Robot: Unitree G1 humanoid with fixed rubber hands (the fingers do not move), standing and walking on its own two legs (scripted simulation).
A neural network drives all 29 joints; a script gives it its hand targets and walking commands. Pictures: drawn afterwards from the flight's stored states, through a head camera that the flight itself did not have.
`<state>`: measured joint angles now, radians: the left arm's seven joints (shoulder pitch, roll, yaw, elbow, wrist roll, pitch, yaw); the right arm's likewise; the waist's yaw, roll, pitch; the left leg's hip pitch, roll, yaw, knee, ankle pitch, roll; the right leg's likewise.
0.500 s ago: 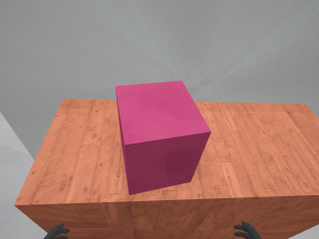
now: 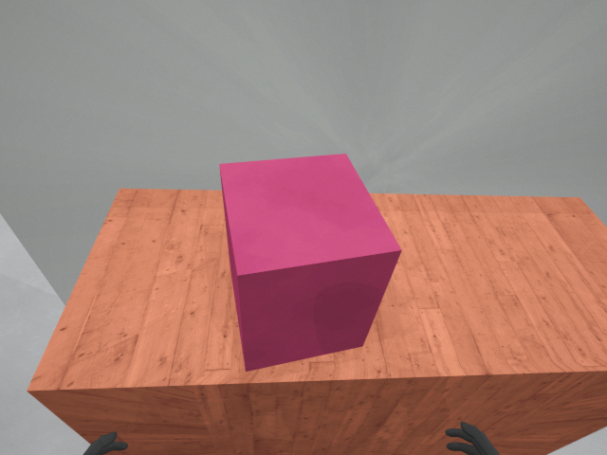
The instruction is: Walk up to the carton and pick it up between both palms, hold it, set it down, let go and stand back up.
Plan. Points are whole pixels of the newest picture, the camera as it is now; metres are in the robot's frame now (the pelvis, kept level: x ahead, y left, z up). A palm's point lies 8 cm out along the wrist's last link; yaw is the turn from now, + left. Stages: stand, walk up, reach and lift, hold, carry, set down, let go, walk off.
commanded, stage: stand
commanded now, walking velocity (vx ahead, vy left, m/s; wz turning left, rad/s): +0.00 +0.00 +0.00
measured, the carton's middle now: (296, 261) +0.42 +0.03 +0.02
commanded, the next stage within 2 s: none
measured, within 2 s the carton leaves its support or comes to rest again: neither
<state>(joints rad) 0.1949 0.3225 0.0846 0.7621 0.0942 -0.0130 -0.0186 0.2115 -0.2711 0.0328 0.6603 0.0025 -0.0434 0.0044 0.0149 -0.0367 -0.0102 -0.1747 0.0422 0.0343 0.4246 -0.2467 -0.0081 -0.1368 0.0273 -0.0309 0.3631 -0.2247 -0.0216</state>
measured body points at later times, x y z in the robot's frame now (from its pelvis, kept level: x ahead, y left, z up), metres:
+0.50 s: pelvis -0.01 +0.00 +0.00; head -0.01 +0.02 +0.45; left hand +0.12 +0.29 -0.12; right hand +0.15 -0.25 -0.08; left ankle -0.01 +0.12 -0.74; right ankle -0.02 -0.11 -0.74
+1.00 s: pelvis -0.01 +0.00 +0.00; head -0.01 +0.02 +0.45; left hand +0.11 +0.29 -0.12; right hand +0.14 -0.25 -0.08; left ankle -0.01 +0.12 -0.74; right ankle -0.02 -0.11 -0.74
